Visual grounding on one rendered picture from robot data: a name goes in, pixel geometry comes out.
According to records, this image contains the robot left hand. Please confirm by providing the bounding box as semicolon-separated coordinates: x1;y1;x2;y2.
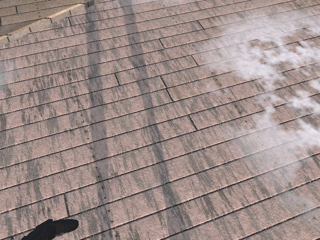
21;219;79;240

